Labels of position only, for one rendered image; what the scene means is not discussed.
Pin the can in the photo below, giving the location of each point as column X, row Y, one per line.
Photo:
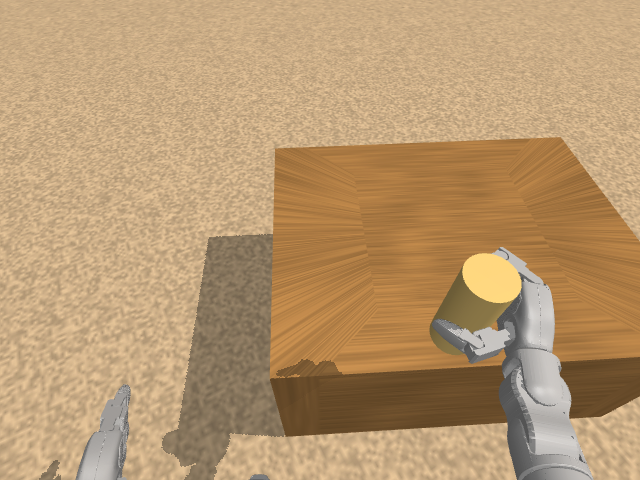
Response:
column 484, row 288

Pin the right robot arm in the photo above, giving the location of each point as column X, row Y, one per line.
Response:
column 542, row 442

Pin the left robot hand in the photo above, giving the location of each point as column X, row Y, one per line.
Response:
column 105, row 452

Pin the right robot hand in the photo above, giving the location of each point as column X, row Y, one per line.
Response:
column 528, row 321

